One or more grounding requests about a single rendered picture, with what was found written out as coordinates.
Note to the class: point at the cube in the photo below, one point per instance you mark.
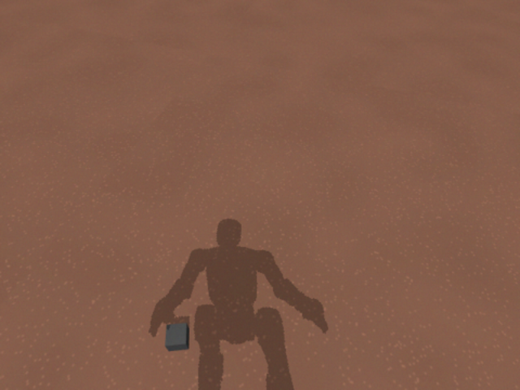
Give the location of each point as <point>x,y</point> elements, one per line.
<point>177,337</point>

